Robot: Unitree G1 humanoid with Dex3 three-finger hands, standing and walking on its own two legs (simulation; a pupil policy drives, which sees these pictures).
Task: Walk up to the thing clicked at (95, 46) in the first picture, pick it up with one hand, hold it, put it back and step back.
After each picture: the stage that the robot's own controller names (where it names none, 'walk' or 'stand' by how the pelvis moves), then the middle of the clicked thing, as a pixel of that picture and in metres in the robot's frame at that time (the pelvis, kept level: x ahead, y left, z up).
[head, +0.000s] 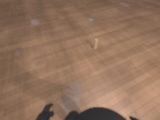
stand; (95, 44) +1.50 -0.08 -0.65
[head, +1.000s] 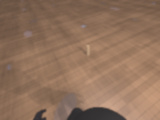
walk; (87, 50) +1.37 +0.19 -0.63
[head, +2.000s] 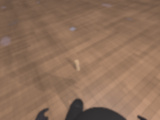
walk; (77, 65) +0.85 +0.30 -0.65
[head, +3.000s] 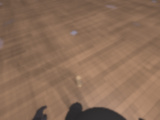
walk; (78, 81) +0.53 +0.19 -0.63
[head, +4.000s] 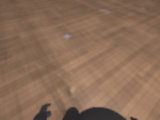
stand; (73, 92) +0.38 +0.18 -0.64
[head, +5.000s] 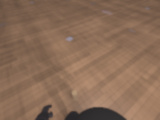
stand; (75, 95) +0.37 +0.17 -0.66
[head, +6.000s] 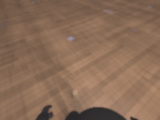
stand; (75, 95) +0.36 +0.17 -0.66
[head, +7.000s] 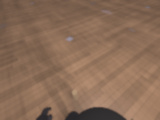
stand; (75, 95) +0.37 +0.18 -0.66
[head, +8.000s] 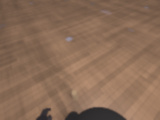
stand; (74, 95) +0.37 +0.19 -0.66
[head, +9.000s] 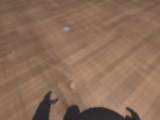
go down; (73, 87) +0.37 +0.19 -0.64
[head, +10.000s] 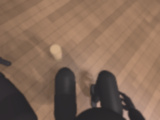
go down; (57, 54) +0.43 +0.25 -0.23
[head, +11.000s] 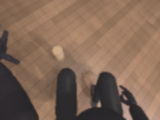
close in; (59, 55) +0.43 +0.25 -0.25
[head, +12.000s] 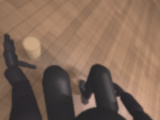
close in; (34, 51) +0.41 +0.29 -0.16
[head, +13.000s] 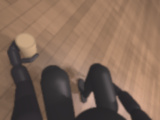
close; (29, 50) +0.41 +0.30 -0.15
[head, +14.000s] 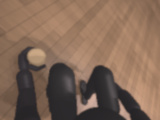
lift; (38, 59) +0.33 +0.29 -0.15
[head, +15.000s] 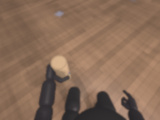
lift; (63, 71) +0.31 +0.18 +0.04
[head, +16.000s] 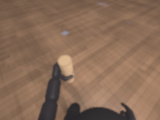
hold; (67, 71) +0.32 +0.16 +0.06
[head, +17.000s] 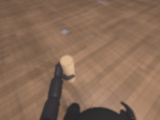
hold; (69, 71) +0.32 +0.16 +0.04
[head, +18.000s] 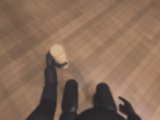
crouch; (61, 58) +0.40 +0.21 -0.04
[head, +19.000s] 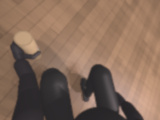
lower; (31, 48) +0.42 +0.29 -0.17
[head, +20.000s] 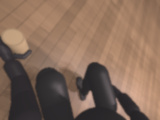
lower; (20, 47) +0.42 +0.32 -0.16
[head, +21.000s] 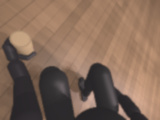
lower; (25, 48) +0.41 +0.31 -0.16
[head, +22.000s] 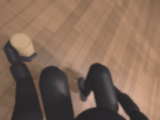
lower; (26, 50) +0.40 +0.31 -0.16
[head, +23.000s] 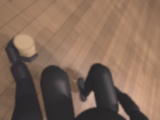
rest; (28, 50) +0.40 +0.31 -0.16
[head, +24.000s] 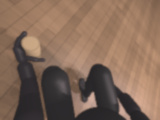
withdraw; (33, 51) +0.40 +0.29 -0.16
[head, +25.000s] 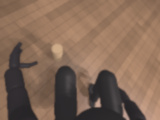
stand; (57, 54) +0.42 +0.26 -0.21
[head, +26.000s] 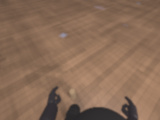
stand; (72, 94) +0.36 +0.17 -0.58
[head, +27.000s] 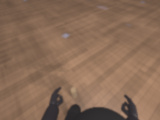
stand; (74, 93) +0.38 +0.19 -0.60
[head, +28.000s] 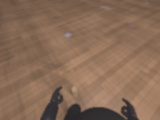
stand; (75, 92) +0.38 +0.18 -0.61
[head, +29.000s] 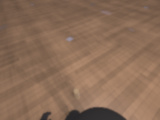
stand; (76, 94) +0.39 +0.17 -0.65
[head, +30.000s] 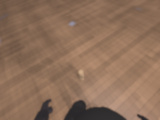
walk; (81, 75) +0.54 +0.17 -0.64
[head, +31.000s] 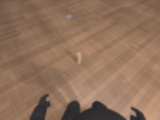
walk; (78, 58) +0.85 +0.17 -0.64
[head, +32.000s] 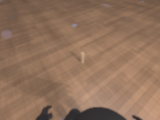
stand; (82, 57) +1.04 +0.18 -0.64
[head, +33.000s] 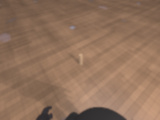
stand; (80, 59) +1.04 +0.19 -0.66
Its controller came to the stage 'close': yes
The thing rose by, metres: 0.68
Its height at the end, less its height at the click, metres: +0.00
